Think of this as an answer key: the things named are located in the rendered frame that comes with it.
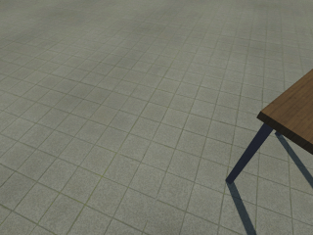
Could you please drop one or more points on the table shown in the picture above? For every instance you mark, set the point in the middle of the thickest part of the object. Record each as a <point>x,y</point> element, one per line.
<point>290,114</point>

